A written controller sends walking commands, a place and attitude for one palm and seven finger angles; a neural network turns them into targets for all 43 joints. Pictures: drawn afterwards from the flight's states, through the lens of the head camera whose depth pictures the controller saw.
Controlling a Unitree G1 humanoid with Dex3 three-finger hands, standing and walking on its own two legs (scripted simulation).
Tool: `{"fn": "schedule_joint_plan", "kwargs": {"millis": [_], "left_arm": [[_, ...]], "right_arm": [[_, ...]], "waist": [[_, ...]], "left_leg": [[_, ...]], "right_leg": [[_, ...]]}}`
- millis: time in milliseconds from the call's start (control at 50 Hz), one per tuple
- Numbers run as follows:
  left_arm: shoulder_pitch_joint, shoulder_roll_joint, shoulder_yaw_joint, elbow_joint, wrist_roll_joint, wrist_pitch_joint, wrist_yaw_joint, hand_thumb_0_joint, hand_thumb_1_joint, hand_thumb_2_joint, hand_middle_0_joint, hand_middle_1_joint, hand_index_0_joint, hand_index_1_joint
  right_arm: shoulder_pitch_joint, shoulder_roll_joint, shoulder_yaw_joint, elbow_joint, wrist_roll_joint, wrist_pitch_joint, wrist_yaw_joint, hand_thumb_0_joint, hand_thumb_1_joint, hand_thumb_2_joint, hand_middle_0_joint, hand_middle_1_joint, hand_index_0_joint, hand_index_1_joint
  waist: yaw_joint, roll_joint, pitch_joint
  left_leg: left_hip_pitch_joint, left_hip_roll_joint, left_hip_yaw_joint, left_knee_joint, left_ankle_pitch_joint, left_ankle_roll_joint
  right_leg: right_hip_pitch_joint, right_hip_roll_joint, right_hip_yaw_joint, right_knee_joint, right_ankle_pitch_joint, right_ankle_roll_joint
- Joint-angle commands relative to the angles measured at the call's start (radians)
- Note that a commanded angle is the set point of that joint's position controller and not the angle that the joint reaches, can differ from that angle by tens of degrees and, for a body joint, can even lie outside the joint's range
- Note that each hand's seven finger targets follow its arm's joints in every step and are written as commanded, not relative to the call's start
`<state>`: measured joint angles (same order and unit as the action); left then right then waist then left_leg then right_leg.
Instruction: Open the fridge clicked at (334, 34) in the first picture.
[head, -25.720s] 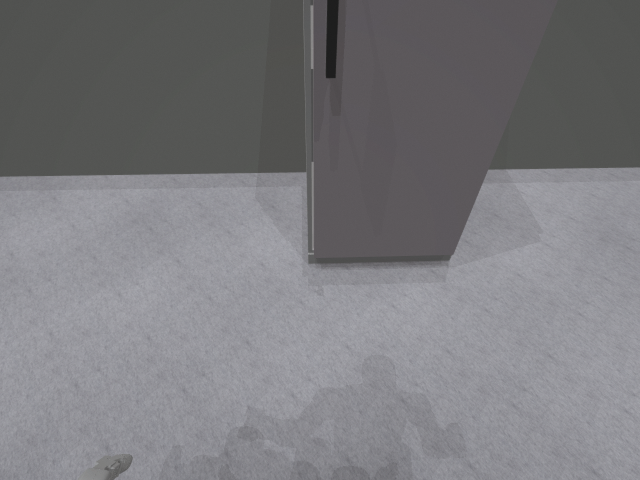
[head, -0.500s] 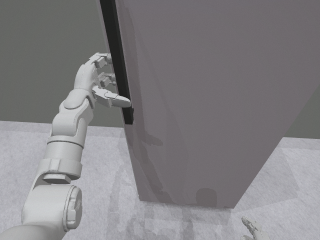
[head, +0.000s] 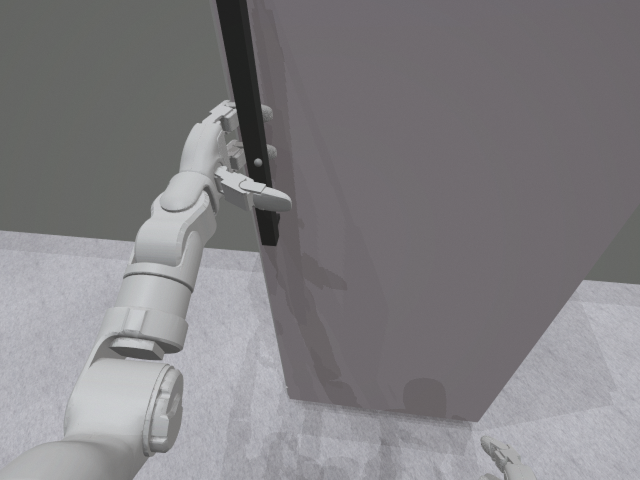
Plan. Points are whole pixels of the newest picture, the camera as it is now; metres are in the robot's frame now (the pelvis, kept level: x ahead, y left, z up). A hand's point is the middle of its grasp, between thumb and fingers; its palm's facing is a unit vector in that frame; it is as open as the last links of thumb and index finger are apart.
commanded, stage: slide the fingers in behind the handle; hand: left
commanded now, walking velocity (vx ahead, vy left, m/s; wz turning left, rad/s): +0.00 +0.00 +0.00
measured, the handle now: (256, 117) +0.47 +0.11 +0.25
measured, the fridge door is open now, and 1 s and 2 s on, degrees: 0 0 0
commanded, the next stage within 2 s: grip the handle and tug to test in 0.42 s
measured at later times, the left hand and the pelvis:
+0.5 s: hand (270, 162) +0.42 +0.09 +0.22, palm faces -0.07 -1.00 +0.01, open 14.0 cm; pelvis +0.00 +0.00 +0.00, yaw -1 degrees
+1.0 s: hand (272, 161) +0.42 +0.09 +0.21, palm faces -0.05 -1.00 -0.01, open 8.8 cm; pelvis +0.00 +0.00 +0.00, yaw -2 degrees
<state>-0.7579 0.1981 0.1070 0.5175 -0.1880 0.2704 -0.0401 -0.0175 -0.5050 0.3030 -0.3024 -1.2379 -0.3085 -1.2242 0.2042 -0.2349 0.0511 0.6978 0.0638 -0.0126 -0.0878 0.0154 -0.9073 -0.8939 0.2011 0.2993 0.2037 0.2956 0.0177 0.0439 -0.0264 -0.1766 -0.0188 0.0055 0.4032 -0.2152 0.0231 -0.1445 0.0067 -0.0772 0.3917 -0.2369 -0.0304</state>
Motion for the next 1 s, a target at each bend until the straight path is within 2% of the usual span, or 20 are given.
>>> {"fn": "schedule_joint_plan", "kwargs": {"millis": [0,20,60,100,180,240,300,340,380,440,460,500,580,620,660,740,780,860,920,980], "left_arm": [[-0.578,0.103,0.016,-0.209,-0.004,-0.076,0.003,0.000,-0.500,0.300,-0.300,-1.200,-0.300,-1.200],[-0.594,0.070,-0.013,-0.236,-0.001,-0.082,0.001,0.000,-0.500,0.300,-0.300,-1.200,-0.300,-1.200],[-0.534,0.108,0.023,-0.194,0.001,-0.085,0.004,0.000,-0.500,0.300,-0.300,-1.200,-0.300,-1.200],[-0.574,0.080,-0.005,-0.222,-0.002,-0.093,-0.003,0.000,-0.500,0.300,-0.300,-1.200,-0.300,-1.200],[-0.553,0.121,0.028,-0.233,-0.006,-0.106,-0.005,0.000,-0.500,0.300,-0.300,-1.200,-0.300,-1.200],[-0.554,0.095,0.012,-0.243,-0.010,-0.104,-0.010,0.000,-0.500,0.300,-0.300,-1.200,-0.300,-1.200],[-0.502,0.135,0.055,-0.236,-0.003,-0.099,0.000,0.000,-0.500,0.300,-0.300,-1.200,-0.300,-1.200],[-0.495,0.101,0.028,-0.251,-0.001,-0.091,0.005,0.000,-0.500,0.300,-0.300,-1.200,-0.300,-1.200],[-0.488,0.148,0.061,-0.237,0.002,-0.086,0.011,0.000,-0.500,0.300,-0.300,-1.200,-0.300,-1.200],[-0.506,0.143,0.058,-0.221,0.010,-0.069,0.023,0.000,-0.500,0.300,-0.300,-1.200,-0.300,-1.200],[-0.477,0.191,0.103,-0.208,0.013,-0.069,0.033,0.000,-0.500,0.300,-0.300,-1.200,-0.300,-1.200],[-0.514,0.151,0.063,-0.221,0.017,-0.068,0.034,0.000,-0.500,0.300,-0.300,-1.200,-0.300,-1.200],[-0.487,0.166,0.080,-0.261,0.015,-0.079,0.032,0.000,-0.313,0.380,-0.320,-1.227,-0.320,-1.227],[-0.475,0.138,0.060,-0.258,0.013,-0.075,0.024,0.000,-0.220,0.420,-0.330,-1.240,-0.330,-1.240],[-0.452,0.166,0.083,-0.249,0.012,-0.077,0.022,0.000,-0.127,0.460,-0.340,-1.253,-0.340,-1.253],[-0.500,0.123,0.036,-0.264,0.010,-0.066,0.015,0.000,0.060,0.540,-0.360,-1.280,-0.360,-1.280],[-0.501,0.141,0.047,-0.260,0.009,-0.066,0.016,0.000,0.153,0.580,-0.370,-1.293,-0.370,-1.293],[-0.466,0.160,0.080,-0.288,0.007,-0.074,0.026,0.000,0.340,0.660,-0.390,-1.320,-0.390,-1.320],[-0.483,0.126,0.047,-0.296,0.009,-0.073,0.022,0.000,0.480,0.720,-0.405,-1.340,-0.405,-1.340],[-0.453,0.129,0.054,-0.322,0.006,-0.078,0.021,0.000,0.620,0.780,-0.420,-1.360,-0.420,-1.360]], "right_arm": [[-0.095,-0.110,-0.036,-0.141,-0.002,-0.049,-0.011,0.000,-0.900,-0.900,0.200,0.300,0.200,0.300],[-0.095,-0.107,-0.034,-0.145,-0.002,-0.052,-0.008,0.000,-0.900,-0.900,0.200,0.300,0.200,0.300],[-0.090,-0.113,-0.037,-0.142,-0.004,-0.048,-0.008,0.000,-0.900,-0.900,0.200,0.300,0.200,0.300],[-0.091,-0.106,-0.033,-0.148,-0.002,-0.049,-0.006,0.000,-0.900,-0.900,0.200,0.300,0.200,0.300],[-0.095,-0.111,-0.035,-0.154,-0.002,-0.049,-0.007,0.000,-0.900,-0.900,0.200,0.300,0.200,0.300],[-0.096,-0.107,-0.033,-0.155,-0.001,-0.052,-0.005,0.000,-0.900,-0.900,0.200,0.300,0.200,0.300],[-0.098,-0.109,-0.036,-0.160,-0.001,-0.047,-0.003,0.000,-0.900,-0.900,0.200,0.300,0.200,0.300],[-0.103,-0.105,-0.034,-0.163,0.001,-0.045,0.001,0.000,-0.900,-0.900,0.200,0.300,0.200,0.300],[-0.095,-0.114,-0.037,-0.160,0.000,-0.038,-0.003,0.000,-0.900,-0.900,0.200,0.300,0.200,0.300],[-0.097,-0.111,-0.034,-0.158,0.000,-0.033,-0.005,0.000,-0.900,-0.900,0.200,0.300,0.200,0.300],[-0.094,-0.118,-0.039,-0.161,-0.003,-0.028,-0.008,0.000,-0.900,-0.900,0.200,0.300,0.200,0.300],[-0.097,-0.109,-0.035,-0.161,-0.002,-0.027,-0.009,0.000,-0.900,-0.900,0.200,0.300,0.200,0.300],[-0.093,-0.112,-0.037,-0.171,-0.006,-0.025,-0.006,0.000,-0.900,-0.900,0.200,0.300,0.200,0.300],[-0.094,-0.107,-0.038,-0.172,-0.003,-0.025,-0.005,0.000,-0.900,-0.900,0.200,0.300,0.200,0.300],[-0.093,-0.116,-0.043,-0.172,-0.004,-0.022,-0.006,0.000,-0.900,-0.900,0.200,0.300,0.200,0.300],[-0.095,-0.109,-0.038,-0.171,0.000,-0.022,-0.006,0.000,-0.900,-0.900,0.200,0.300,0.200,0.300],[-0.095,-0.114,-0.039,-0.169,0.000,-0.023,-0.010,0.000,-0.900,-0.900,0.200,0.300,0.200,0.300],[-0.097,-0.113,-0.042,-0.178,-0.003,-0.022,-0.006,0.000,-0.900,-0.900,0.200,0.300,0.200,0.300],[-0.096,-0.109,-0.039,-0.174,-0.003,-0.023,-0.005,0.000,-0.900,-0.900,0.200,0.300,0.200,0.300],[-0.103,-0.110,-0.042,-0.181,-0.005,-0.022,-0.002,0.000,-0.900,-0.900,0.200,0.300,0.200,0.300]], "waist": [[-0.048,-0.090,-0.270],[-0.051,-0.048,-0.290],[-0.039,-0.065,-0.280],[-0.048,-0.054,-0.288],[-0.038,-0.067,-0.293],[-0.042,-0.074,-0.296],[-0.022,-0.062,-0.287],[-0.027,-0.057,-0.279],[-0.025,-0.086,-0.262],[-0.030,-0.076,-0.238],[-0.016,-0.081,-0.243],[-0.029,-0.079,-0.253],[-0.018,-0.049,-0.298],[-0.024,-0.069,-0.292],[-0.019,-0.096,-0.286],[-0.038,-0.065,-0.258],[-0.038,-0.068,-0.258],[-0.017,-0.057,-0.308],[-0.029,-0.078,-0.297],[-0.021,-0.076,-0.309]], "left_leg": [[0.164,0.011,-0.031,-0.017,0.213,0.023],[0.177,0.009,-0.026,-0.013,0.229,0.022],[0.171,0.014,-0.029,-0.016,0.236,0.020],[0.168,0.009,-0.029,-0.014,0.225,0.020],[0.164,0.013,-0.027,-0.018,0.229,0.022],[0.163,0.011,-0.024,-0.015,0.230,0.021],[0.152,0.014,-0.022,-0.022,0.240,0.019],[0.157,0.015,-0.020,-0.021,0.236,0.018],[0.140,0.019,-0.022,-0.033,0.215,0.019],[0.124,0.017,-0.017,-0.035,0.178,0.021],[0.126,0.018,-0.017,-0.041,0.180,0.021],[0.131,0.018,-0.015,-0.040,0.179,0.021],[0.149,0.016,-0.012,-0.038,0.237,0.021],[0.151,0.015,-0.006,-0.030,0.241,0.022],[0.147,0.019,-0.007,-0.035,0.241,0.023],[0.146,0.017,-0.005,-0.034,0.209,0.024],[0.148,0.019,-0.009,-0.036,0.205,0.025],[0.164,0.014,-0.007,-0.030,0.258,0.021],[0.160,0.014,-0.006,-0.025,0.269,0.024],[0.169,0.013,-0.006,-0.024,0.291,0.025]], "right_leg": [[-0.013,0.003,0.046,-0.051,0.234,0.004],[-0.011,0.002,0.046,-0.044,0.255,0.002],[-0.003,0.004,0.044,-0.049,0.251,0.001],[-0.004,0.004,0.046,-0.046,0.249,0.000],[0.014,0.004,0.048,-0.049,0.254,0.000],[0.013,0.006,0.045,-0.044,0.266,0.001],[0.028,0.005,0.046,-0.044,0.266,-0.002],[0.018,0.007,0.045,-0.046,0.263,-0.001],[0.022,0.006,0.044,-0.057,0.237,0.002],[0.003,0.006,0.050,-0.064,0.203,0.004],[0.020,0.005,0.051,-0.070,0.195,0.005],[0.017,0.004,0.052,-0.066,0.198,0.004],[0.052,0.002,0.053,-0.057,0.262,0.000],[0.045,0.004,0.054,-0.057,0.278,0.003],[0.056,0.006,0.052,-0.061,0.277,0.005],[0.022,0.005,0.055,-0.067,0.252,0.006],[0.020,0.005,0.055,-0.072,0.239,0.007],[0.060,0.006,0.053,-0.057,0.292,0.003],[0.056,0.006,0.052,-0.050,0.320,0.004],[0.067,0.005,0.051,-0.047,0.341,0.004]]}}
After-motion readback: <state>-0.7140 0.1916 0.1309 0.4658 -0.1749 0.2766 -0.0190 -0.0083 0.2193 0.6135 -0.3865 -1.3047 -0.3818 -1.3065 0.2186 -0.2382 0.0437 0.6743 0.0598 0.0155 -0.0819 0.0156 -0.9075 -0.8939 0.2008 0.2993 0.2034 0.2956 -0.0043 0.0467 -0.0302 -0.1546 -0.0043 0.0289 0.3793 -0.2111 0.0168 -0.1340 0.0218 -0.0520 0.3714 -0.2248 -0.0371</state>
